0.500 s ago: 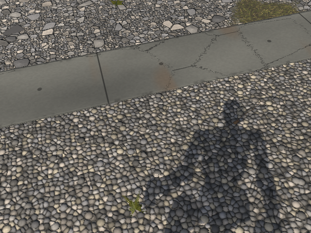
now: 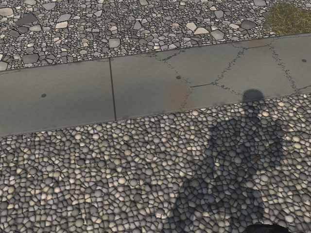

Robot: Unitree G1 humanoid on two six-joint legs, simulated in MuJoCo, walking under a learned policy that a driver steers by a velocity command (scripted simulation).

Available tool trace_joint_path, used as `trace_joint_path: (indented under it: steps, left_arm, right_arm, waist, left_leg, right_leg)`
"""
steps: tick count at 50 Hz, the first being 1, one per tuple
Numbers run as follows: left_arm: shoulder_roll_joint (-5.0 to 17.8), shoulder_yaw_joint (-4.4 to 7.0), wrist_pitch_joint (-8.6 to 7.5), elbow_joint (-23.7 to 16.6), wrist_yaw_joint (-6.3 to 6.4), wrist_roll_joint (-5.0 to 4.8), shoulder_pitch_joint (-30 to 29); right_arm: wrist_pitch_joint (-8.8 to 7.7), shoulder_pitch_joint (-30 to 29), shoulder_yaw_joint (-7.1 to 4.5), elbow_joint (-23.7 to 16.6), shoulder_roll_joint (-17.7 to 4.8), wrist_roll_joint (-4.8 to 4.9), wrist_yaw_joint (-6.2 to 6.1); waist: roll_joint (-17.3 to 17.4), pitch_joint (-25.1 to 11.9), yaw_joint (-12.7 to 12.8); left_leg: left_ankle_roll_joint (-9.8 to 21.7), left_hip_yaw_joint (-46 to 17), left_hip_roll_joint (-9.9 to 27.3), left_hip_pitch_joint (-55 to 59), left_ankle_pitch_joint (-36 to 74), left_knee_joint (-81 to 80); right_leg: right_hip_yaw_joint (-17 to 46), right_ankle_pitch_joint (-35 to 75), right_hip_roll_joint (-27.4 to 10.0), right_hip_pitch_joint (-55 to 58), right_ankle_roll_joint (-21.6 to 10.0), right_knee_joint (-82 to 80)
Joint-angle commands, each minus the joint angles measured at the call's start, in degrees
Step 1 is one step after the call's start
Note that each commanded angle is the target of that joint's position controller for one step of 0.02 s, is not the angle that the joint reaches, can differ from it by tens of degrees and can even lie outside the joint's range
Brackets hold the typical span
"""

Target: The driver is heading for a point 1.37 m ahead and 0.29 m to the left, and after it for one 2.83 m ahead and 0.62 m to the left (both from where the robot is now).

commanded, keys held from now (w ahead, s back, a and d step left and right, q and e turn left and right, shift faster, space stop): w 0.96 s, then w+q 0.04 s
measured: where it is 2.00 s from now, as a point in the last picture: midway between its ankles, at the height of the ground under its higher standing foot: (163, 109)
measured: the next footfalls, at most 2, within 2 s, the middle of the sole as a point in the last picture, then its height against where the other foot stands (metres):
left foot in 0.04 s outside the picture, level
right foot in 0.60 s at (203, 218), level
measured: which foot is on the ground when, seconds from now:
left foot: up 0.00-0.02, down 0.04-0.62, up 0.64-1.00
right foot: down 0.00-0.06, up 0.08-0.58, down 0.60-1.00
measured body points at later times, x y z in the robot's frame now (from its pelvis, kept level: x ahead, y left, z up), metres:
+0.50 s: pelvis +0.27 -0.01 +0.01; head +0.30 -0.01 +0.46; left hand +0.47 +0.20 -0.10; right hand +0.17 -0.24 -0.13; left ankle +0.15 +0.05 -0.72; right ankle +0.44 -0.14 -0.69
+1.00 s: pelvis +0.54 -0.05 +0.02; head +0.56 -0.05 +0.47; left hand +0.45 +0.18 -0.12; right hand +0.70 -0.27 -0.11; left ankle +0.71 +0.09 -0.67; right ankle +0.46 -0.11 -0.73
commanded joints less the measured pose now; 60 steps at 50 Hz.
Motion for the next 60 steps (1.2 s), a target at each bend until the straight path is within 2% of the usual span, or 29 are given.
trace_joint_path:
  steps: [1,2,3,4,5,6,7,9,12,15,19,24,27,29,30,31,32,33,34,36,39,41,46,52,55,57,58,59,60]
  left_arm:
    - [10.9,2.18,-0.07,-1.9,0.81,0.35,-2.3]
    - [10.5,1.98,-0.1,-2.8,0.37,0.05,-3.8]
    - [5.3,1.03,-0.13,-4.1,-0.11,-0.37,-0.7]
    - [6.5,1.76,0.25,-3.3,-0.5,-0.54,3.4]
    - [9.3,2.32,0.3,-4.7,-0.44,0.41,-2.4]
    - [9.3,2.48,0.1,-5.7,-0.88,0.59,-6.6]
    - [8.2,2.49,0.34,-5.7,-1.08,0.74,-7.7]
    - [5.3,2.0,1.74,-5.1,-1.78,1.5,-6.1]
    - [4.9,2.02,2.73,-6.7,-2.38,1.46,-10.4]
    - [5.7,2.05,3.04,-9.6,-2.53,1.12,-19.4]
    - [4.8,1.45,2.95,-12.0,-2.7,0.44,-28.0]
    - [5.3,1.31,2.56,-14.4,-2.55,0.39,-35.5]
    - [6.4,1.86,1.78,-14.1,-2.2,0.42,-32.6]
    - [8.5,3.21,0.9,-9.0,-1.27,0.8,-17.6]
    - [11.9,4.46,0.36,-6.3,-0.56,2.12,-7.2]
    - [18.1,6.15,0.51,-5.6,-0.38,3.3,-1.0]
    - [15.5,5.85,1.29,-5.3,-1.17,0.94,-3.6]
    - [12.8,5.12,1.36,-5.8,-1.41,-0.1,-10.2]
    - [9.4,4.34,0.94,-6.4,-1.71,-0.18,-14.3]
    - [5.6,3.19,0.23,-5.2,-1.46,-0.13,-15.8]
    - [6.4,3.14,-0.92,-2.6,-1.23,-0.29,-11.4]
    - [7.6,3.29,-1.06,-1.7,-1.18,-0.27,-9.3]
    - [7.2,2.67,-0.9,-0.1,-1.07,-0.26,-4.1]
    - [7.8,2.68,-0.66,2.2,0.02,0.73,0.9]
    - [8.5,2.95,-0.49,2.6,0.8,1.05,-0.7]
    - [9.7,3.25,0.02,2.4,0.89,0.97,-2.2]
    - [9.9,3.13,0.09,1.4,0.93,0.63,-3.0]
    - [7.0,2.37,-0.18,-1.6,0.36,-1.01,-2.3]
    - [7.9,3.08,-0.62,-2.6,-0.4,-0.81,-1.9]
  right_arm:
    - [-1.08,18.3,-3.01,3.6,-8.6,0.17,-1.6]
    - [-1.38,26.7,-3.94,5.7,-10.7,-0.82,-2.34]
    - [-1.35,30.7,-5.01,6.1,-15.1,-1.99,-2.55]
    - [-0.93,27.2,-4.94,6.2,-13.7,-0.6,-1.68]
    - [-0.98,20.5,-4.37,5.1,-10.5,0.89,-1.22]
    - [-1.38,16.7,-3.64,4.6,-7.3,0.99,-0.88]
    - [-1.95,15.8,-3.02,5.1,-5.2,0.48,-0.78]
    - [-3.11,17.5,-2.25,7.1,-3.7,0.32,-1.21]
    - [-4.25,21.7,-2.56,9.4,-6.0,0.63,-1.21]
    - [-4.09,25.2,-2.36,10.5,-6.6,0.78,-1.13]
    - [-3.94,30.1,-1.88,12.0,-6.3,0.78,-1.4]
    - [-3.46,34.2,-1.68,13.7,-6.9,-0.21,-2.27]
    - [-3.3,32.1,-1.96,13.9,-8.0,-0.51,-2.82]
    - [-3.08,30.0,-2.1,13.9,-8.7,-0.13,-2.74]
    - [-3.3,29.1,-1.68,12.5,-7.8,0.42,-2.58]
    - [-3.33,34.8,-0.45,11.0,-1.7,2.74,-1.98]
    - [-3.23,33.8,-2.05,12.0,-6.9,1.23,-2.14]
    - [-3.19,28.5,-2.56,10.2,-7.4,0.66,-2.04]
    - [-3.42,25.2,-2.36,9.3,-6.4,0.39,-1.76]
    - [-2.17,24.7,-2.35,9.3,-4.4,-0.83,-1.2]
    - [-0.64,24.1,-2.35,9.0,-2.8,-1.21,-0.22]
    - [-0.15,19.1,-2.44,7.1,-3.2,-1.17,-0.01]
    - [-0.22,6.4,-1.85,3.0,-3.1,-0.34,0.13]
    - [-0.63,-1.6,-1.46,0.2,-3.4,-0.04,0.08]
    - [-1.18,1.0,-1.99,0.4,-3.9,-0.23,-0.1]
    - [-1.8,12.4,-3.17,4.2,-5.2,-0.5,-0.71]
    - [-2.2,21.7,-4.38,7.1,-7.7,-1.3,-1.13]
    - [-2.2,29.5,-6.23,7.6,-14.0,-2.24,-1.73]
    - [-1.18,28.0,-6.6,7.8,-15.1,-0.54,-1.19]
  waist:
    - [-6.2,-8.2,-11.6]
    - [-3.9,-12.8,-15.3]
    - [6.4,-18.0,-12.9]
    - [8.3,-18.2,-9.1]
    - [2.0,-8.4,-7.2]
    - [-0.2,-2.9,-6.1]
    - [-2.7,-0.1,-4.0]
    - [-1.5,-0.1,-1.4]
    - [0.1,0.8,-1.2]
    - [0.6,2.2,-3.2]
    - [2.2,1.7,-6.1]
    - [3.2,2.1,-8.2]
    - [3.7,0.9,-5.2]
    - [2.8,-6.5,1.3]
    - [0.6,-12.8,5.1]
    - [-12.0,-21.6,3.8]
    - [-7.2,-21.1,3.1]
    - [-5.2,-11.1,0.0]
    - [-2.9,-6.0,-1.2]
    - [-3.6,-2.3,-4.7]
    - [-3.9,-2.2,-6.1]
    - [-3.9,-0.5,-5.7]
    - [-4.2,1.5,-2.8]
    - [-4.5,2.7,-0.7]
    - [-4.7,1.3,-3.0]
    - [-4.4,-5.1,-7.7]
    - [-3.4,-10.0,-11.3]
    - [5.7,-17.1,-12.5]
    - [10.9,-20.3,-10.0]
  left_leg:
    - [3.5,-1.2,-2.7,23.0,-1.6,-4.8]
    - [6.0,-7.6,3.7,36.0,-5.4,-6.2]
    - [11.3,-29.0,19.3,47.5,-10.1,-7.1]
    - [17.6,-49.5,25.1,49.1,-16.1,-16.1]
    - [15.3,-41.8,22.7,40.0,-22.6,-20.1]
    - [13.7,-35.7,20.6,31.6,-20.6,-23.0]
    - [11.7,-30.9,18.3,25.9,-15.2,-24.6]
    - [9.1,-23.3,14.8,20.1,-6.5,-26.0]
    - [8.4,-17.4,12.9,19.2,0.5,-27.8]
    - [6.5,-13.9,11.1,21.9,6.2,-28.5]
    - [3.6,-11.1,9.9,26.9,13.5,-27.0]
    - [4.8,-11.5,12.8,37.8,20.4,-23.2]
    - [4.3,-10.5,14.4,40.0,33.5,-17.1]
    - [2.5,-8.1,12.3,36.6,41.1,-1.3]
    - [1.5,-6.8,10.3,25.4,26.9,12.6]
    - [-1.6,-2.0,0.7,4.4,-8.4,36.1]
    - [-0.7,-9.2,-1.0,-1.9,-25.0,42.9]
    - [-0.3,-10.4,2.6,-4.9,-19.7,42.5]
    - [-0.5,-10.1,4.5,-3.8,-15.5,39.3]
    - [-1.4,-9.6,7.0,1.3,-12.7,33.6]
    - [-2.7,-7.8,7.3,2.0,-10.2,30.7]
    - [-3.5,-6.8,8.2,-2.0,-6.1,27.2]
    - [-4.7,-4.3,7.8,-4.7,3.0,12.2]
    - [-2.0,-2.9,5.4,-4.8,1.8,2.2]
    - [1.3,-1.3,2.3,1.4,-4.9,-0.8]
    - [4.0,1.1,-2.1,15.0,-6.3,-4.5]
    - [6.5,-3.6,0.5,28.5,-5.6,-5.7]
    - [13.0,-26.4,15.5,45.1,-9.7,-7.6]
    - [18.9,-50.1,23.9,50.6,-6.3,-16.6]
  right_leg:
    - [2.3,73.0,-15.9,-6.3,0.8,25.1]
    - [1.4,58.0,-14.0,-15.7,0.3,38.8]
    - [-2.7,15.0,-5.8,-30.7,1.0,60.3]
    - [1.9,-7.1,-0.1,-44.3,0.8,71.8]
    - [3.9,-0.6,-5.0,-48.1,-0.3,69.2]
    - [3.2,3.1,-6.6,-47.0,-0.3,66.3]
    - [3.2,4.5,-8.4,-44.5,0.0,63.1]
    - [2.8,5.4,-10.2,-39.3,1.4,58.3]
    - [0.5,9.4,-11.7,-42.2,3.0,53.1]
    - [-1.7,16.7,-12.7,-47.8,4.3,44.9]
    - [-4.1,23.5,-11.1,-47.5,4.9,33.2]
    - [-4.9,20.3,-8.9,-48.9,3.6,25.3]
    - [-5.5,13.3,-6.5,-41.7,0.9,21.0]
    - [-6.6,14.1,-3.3,-23.1,-1.8,15.6]
    - [1.4,11.9,-11.0,-7.3,-4.5,15.7]
    - [28.6,7.3,-29.1,10.1,-12.5,12.9]
    - [38.4,7.4,-30.0,7.2,-13.7,6.7]
    - [28.6,6.1,-27.3,-1.6,-11.7,5.2]
    - [22.2,10.2,-24.9,-9.5,-10.0,2.6]
    - [13.4,16.4,-19.7,-18.7,-6.2,-0.3]
    - [8.2,23.8,-17.8,-20.7,-6.0,-1.9]
    - [6.3,24.1,-17.0,-20.5,-5.9,-3.5]
    - [3.1,29.4,-15.3,-17.3,-4.6,-4.2]
    - [-0.1,34.5,-18.7,-6.4,-4.5,-2.3]
    - [-3.7,50.2,-19.8,-3.3,-3.2,4.7]
    - [-6.7,62.2,-18.6,-4.2,-1.7,20.6]
    - [-8.1,54.4,-17.3,-12.7,-0.3,33.1]
    - [-11.0,30.7,-11.5,-31.3,2.3,54.9]
    - [-4.2,-7.7,-1.6,-45.7,3.3,68.8]
Keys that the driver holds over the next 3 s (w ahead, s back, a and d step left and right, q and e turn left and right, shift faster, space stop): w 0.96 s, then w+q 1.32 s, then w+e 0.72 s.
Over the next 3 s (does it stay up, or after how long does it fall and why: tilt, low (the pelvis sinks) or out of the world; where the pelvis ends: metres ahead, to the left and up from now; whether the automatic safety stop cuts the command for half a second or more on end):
stays up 1.44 0.37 -0.02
